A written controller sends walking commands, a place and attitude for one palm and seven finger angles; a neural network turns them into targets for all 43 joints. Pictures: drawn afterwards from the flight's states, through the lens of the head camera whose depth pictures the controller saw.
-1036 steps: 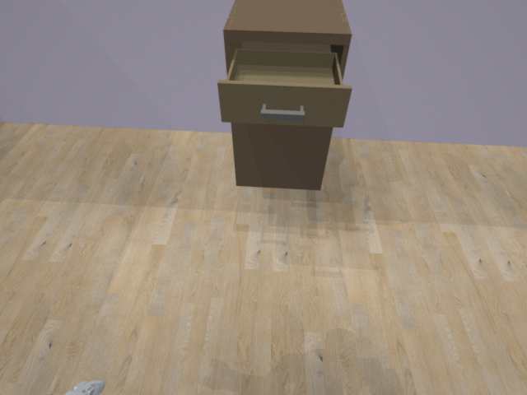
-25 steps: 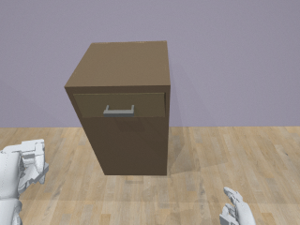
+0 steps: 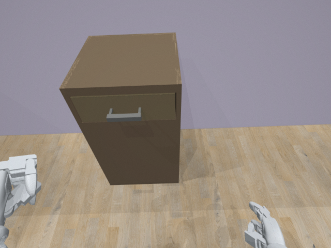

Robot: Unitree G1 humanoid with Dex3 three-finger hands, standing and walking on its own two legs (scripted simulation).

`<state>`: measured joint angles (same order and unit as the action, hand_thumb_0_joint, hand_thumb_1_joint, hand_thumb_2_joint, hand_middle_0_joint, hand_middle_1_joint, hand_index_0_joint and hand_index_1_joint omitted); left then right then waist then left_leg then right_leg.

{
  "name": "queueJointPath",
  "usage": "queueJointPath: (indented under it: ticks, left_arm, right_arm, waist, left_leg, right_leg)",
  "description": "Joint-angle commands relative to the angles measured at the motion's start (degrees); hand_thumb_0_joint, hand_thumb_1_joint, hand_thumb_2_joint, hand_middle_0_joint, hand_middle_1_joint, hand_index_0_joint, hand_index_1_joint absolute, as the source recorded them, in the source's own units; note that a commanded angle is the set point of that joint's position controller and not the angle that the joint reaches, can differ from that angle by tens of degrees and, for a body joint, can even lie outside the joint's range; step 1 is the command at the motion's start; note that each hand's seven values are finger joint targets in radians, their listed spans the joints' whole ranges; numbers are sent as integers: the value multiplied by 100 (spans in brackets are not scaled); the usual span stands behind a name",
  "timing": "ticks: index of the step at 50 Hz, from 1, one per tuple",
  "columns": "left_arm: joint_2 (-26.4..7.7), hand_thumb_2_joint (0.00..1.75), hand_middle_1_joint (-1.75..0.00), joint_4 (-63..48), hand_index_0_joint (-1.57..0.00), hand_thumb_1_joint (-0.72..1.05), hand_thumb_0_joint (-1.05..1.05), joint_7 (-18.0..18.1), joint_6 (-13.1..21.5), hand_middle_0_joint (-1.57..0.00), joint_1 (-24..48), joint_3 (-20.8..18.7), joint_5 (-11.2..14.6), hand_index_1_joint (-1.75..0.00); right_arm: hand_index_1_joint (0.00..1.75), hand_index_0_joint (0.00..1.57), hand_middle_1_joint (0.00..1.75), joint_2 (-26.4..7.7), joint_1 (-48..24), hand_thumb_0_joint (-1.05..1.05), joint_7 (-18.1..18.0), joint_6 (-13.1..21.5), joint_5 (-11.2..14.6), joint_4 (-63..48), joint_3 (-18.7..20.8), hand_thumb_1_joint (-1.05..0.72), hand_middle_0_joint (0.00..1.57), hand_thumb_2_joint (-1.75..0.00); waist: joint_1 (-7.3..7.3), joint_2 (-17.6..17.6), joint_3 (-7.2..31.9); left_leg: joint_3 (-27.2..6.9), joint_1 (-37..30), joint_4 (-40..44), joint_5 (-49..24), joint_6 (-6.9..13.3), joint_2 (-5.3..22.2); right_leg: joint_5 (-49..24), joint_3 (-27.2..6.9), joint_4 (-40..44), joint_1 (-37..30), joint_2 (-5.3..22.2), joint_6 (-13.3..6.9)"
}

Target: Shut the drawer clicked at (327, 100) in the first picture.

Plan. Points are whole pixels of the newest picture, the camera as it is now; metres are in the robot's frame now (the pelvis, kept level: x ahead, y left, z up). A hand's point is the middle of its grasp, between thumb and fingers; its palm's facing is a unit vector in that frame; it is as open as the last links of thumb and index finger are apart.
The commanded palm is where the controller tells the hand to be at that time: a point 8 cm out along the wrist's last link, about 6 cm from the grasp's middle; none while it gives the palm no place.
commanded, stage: step back with the hand held close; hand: left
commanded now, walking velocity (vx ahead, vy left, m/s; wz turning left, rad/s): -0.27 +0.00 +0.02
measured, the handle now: (124, 113) +0.61 +0.22 -0.08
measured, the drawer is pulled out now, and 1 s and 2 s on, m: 0.00 0.00 0.00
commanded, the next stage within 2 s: stop stepping back and stand still in 1.00 s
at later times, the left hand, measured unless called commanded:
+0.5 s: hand out of the picture +0.11 +0.27 +0.15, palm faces +0.32 -0.80 -0.51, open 3.3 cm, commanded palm +0.05 +0.31 +0.17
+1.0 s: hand out of the picture +0.05 +0.25 +0.17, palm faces +0.32 -0.83 -0.46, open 3.3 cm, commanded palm -0.01 +0.30 +0.17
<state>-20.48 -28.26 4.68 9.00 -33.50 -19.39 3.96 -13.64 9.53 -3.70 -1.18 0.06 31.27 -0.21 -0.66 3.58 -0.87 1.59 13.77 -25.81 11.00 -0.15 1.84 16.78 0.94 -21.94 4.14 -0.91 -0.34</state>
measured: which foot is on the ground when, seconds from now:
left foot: down 0.00-1.00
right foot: down 0.00-0.76, up 0.78-1.00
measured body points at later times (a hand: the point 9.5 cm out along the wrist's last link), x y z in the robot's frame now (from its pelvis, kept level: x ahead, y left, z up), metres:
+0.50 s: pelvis -0.07 +0.02 -0.01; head -0.04 +0.03 +0.44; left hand +0.09 +0.31 +0.18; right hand +0.11 -0.21 -0.09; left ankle +0.03 +0.12 -0.74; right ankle -0.06 -0.11 -0.74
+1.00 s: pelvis -0.14 +0.02 -0.01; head -0.11 +0.04 +0.44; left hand +0.03 +0.30 +0.19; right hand +0.04 -0.20 -0.09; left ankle -0.01 +0.12 -0.74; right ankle -0.26 -0.10 -0.73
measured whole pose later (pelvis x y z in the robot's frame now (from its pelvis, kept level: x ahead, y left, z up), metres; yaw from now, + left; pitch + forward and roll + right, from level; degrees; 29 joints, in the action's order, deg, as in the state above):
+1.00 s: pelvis -0.14 +0.02 -0.01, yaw +0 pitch +6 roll -3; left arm -24.7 -38.4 7.7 14.2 -37.7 -23.3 3.6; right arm -8.9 10.0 -1.9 5.0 -2.2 33.7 -0.8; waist 0.0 -0.5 1.9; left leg 0.8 29.8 -23.2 -0.7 1.6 1.9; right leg 24.4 0.0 -30.2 9.9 -3.7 -1.0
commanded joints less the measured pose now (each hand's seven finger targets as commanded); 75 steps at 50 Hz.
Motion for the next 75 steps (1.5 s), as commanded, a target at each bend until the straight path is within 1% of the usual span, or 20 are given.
queueJointPath:
  ticks: [1,10,25,28,32,36,39,41,46,50,52,54,55,61,64,67,70,71,74,75]
  left_arm:
    - [-1024,90,-160,-1268,-140,90,0,144,351,-140,-321,-776,60,-160]
    - [-1120,90,-160,-1620,-140,90,0,314,437,-140,-567,-866,83,-160]
    - [-1076,90,-160,-1769,-140,90,0,426,754,-140,-591,-1099,-133,-160]
    - [-1133,90,-160,-1846,-140,90,0,413,793,-140,-631,-1123,-98,-160]
    - [-1047,90,-160,-1842,-140,90,0,547,759,-140,12,-777,-91,-160]
    - [-1106,90,-160,-1814,-140,90,0,547,753,-140,299,-788,-132,-160]
    - [-1146,90,-160,-1712,-140,90,0,444,886,-140,27,-1092,-255,-160]
    - [-1079,90,-160,-1908,-140,90,0,438,893,-140,49,-1036,-245,-160]
    - [-984,90,-160,-2227,-140,90,0,419,827,-140,-529,-794,3,-160]
    - [-1331,90,-160,-2182,-140,90,0,293,993,-140,-457,-987,43,-160]
    - [-1547,90,-160,-2049,-140,90,0,309,1114,-140,-206,-1224,86,-160]
    - [-1507,90,-160,-1965,-140,90,0,294,1047,-140,-342,-1189,150,-160]
    - [-1471,90,-160,-1720,-140,90,0,292,1018,-140,-622,-1215,172,-160]
    - [-1315,90,-160,-1424,-140,90,0,390,697,-140,-545,-990,141,-160]
    - [-1335,90,-160,-1424,-140,90,0,453,615,-140,293,-847,18,-160]
    - [-1198,90,-160,-1347,-140,90,0,428,645,-140,698,-664,-47,-160]
    - [-1165,90,-160,-1629,-140,90,0,438,719,-140,559,-868,-58,-160]
    - [-1212,90,-160,-1752,-140,90,0,449,727,-140,456,-921,-73,-160]
    - [-1316,90,-160,-2006,-140,90,0,370,728,-140,-572,-1124,-8,-160]
    - [-1267,90,-160,-2000,-140,90,0,324,709,-140,-870,-1079,-7,-160]
  right_arm:
    - [30,20,30,-549,-565,0,-50,116,6,-1033,285,-90,20,-90]
    - [30,20,30,-583,-439,0,-103,139,31,-1066,365,-90,20,-90]
    - [30,20,30,-668,-424,0,-183,628,-18,-1044,372,-90,20,-90]
    - [30,20,30,-613,-331,0,-140,675,-19,-999,413,-90,20,-90]
    - [30,20,30,-489,-209,0,-89,599,-62,-592,436,-90,20,-90]
    - [30,20,30,-637,-441,0,-190,590,-45,-662,385,-90,20,-90]
    - [30,20,30,-664,-581,0,-194,733,-135,-740,413,-90,20,-90]
    - [30,20,30,-561,-425,0,-77,797,-173,-701,450,-90,20,-90]
    - [30,20,30,-497,-229,0,135,917,-199,-498,357,-90,20,-90]
    - [30,20,30,-465,-207,0,144,722,-224,-333,295,-90,20,-90]
    - [30,20,30,-460,-323,0,89,644,-175,-374,282,-90,20,-90]
    - [30,20,30,-494,-427,0,41,632,26,-552,344,-90,20,-90]
    - [30,20,30,-501,-480,0,5,598,53,-632,311,-90,20,-90]
    - [30,20,30,-516,-368,0,-146,524,-7,-612,286,-90,20,-90]
    - [30,20,30,-603,-327,0,-252,642,-30,-485,299,-90,20,-90]
    - [30,20,30,-626,-225,0,-308,831,-18,-400,275,-90,20,-90]
    - [30,20,30,-624,-285,0,-275,1006,-85,-507,245,-90,20,-90]
    - [30,20,30,-550,-281,0,-222,1027,-120,-481,233,-90,20,-90]
    - [30,20,30,-454,-183,0,-14,972,-124,-599,292,-90,20,-90]
    - [30,20,30,-388,-138,0,37,915,-59,-617,290,-90,20,-90]
  waist:
    - [-29,-187,790]
    - [38,7,922]
    - [49,660,593]
    - [87,66,568]
    - [252,-1186,483]
    - [193,-34,53]
    - [75,1355,570]
    - [100,656,642]
    - [70,995,1149]
    - [79,539,1270]
    - [153,122,1440]
    - [149,-933,1554]
    - [170,-791,1294]
    - [249,-361,-128]
    - [299,-709,-642]
    - [327,-39,-827]
    - [118,1296,-427]
    - [41,1353,-108]
    - [-62,795,811]
    - [5,170,887]
  left_leg:
    - [-136,-933,45,-2333,280,158]
    - [-223,-462,116,-1703,241,215]
    - [-1106,2434,1288,2556,530,722]
    - [-690,1892,372,2051,348,318]
    - [-187,-89,-2012,609,-43,-287]
    - [-944,513,387,436,245,318]
    - [-2564,2672,2170,3170,944,1615]
    - [-2213,2178,1676,2248,1062,1637]
    - [-1414,334,1442,824,575,1064]
    - [-660,-742,280,-1748,154,708]
    - [-179,-1063,-141,-1629,34,420]
    - [-46,-1409,-566,-1404,76,237]
    - [-74,-1287,-613,-1295,114,202]
    - [-302,-891,-1220,216,-69,-40]
    - [-370,-735,-1479,250,-51,-85]
    - [-855,-756,-422,533,33,156]
    - [-2447,679,2482,3440,-31,813]
    - [-2451,857,2649,3471,-147,894]
    - [-943,834,1532,1833,-164,370]
    - [-324,329,383,1123,-101,-34]
  right_leg:
    - [-2346,-37,114,648,261,166]
    - [-1723,-41,-69,745,164,176]
    - [-61,-85,-1272,-391,-313,117]
    - [478,-632,-455,506,-4,-61]
    - [520,-1646,815,2878,1308,-634]
    - [8,-490,-327,2124,45,41]
    - [387,-335,-3173,113,-585,171]
    - [738,-494,-3679,721,-463,98]
    - [1443,16,-1503,1127,-426,-39]
    - [-550,-255,835,1046,80,-83]
    - [-1563,-354,442,1462,387,-92]
    - [-2456,-252,321,1722,426,367]
    - [-2477,-214,225,1861,494,402]
    - [1686,-630,1028,3208,743,-414]
    - [1894,-665,1098,3432,813,-524]
    - [1405,-107,213,2964,287,-250]
    - [1606,96,-1372,1089,-658,-83]
    - [1567,89,-1549,720,-676,-134]
    - [1212,-3,-133,-217,-456,-199]
    - [1216,-442,579,400,-8,-226]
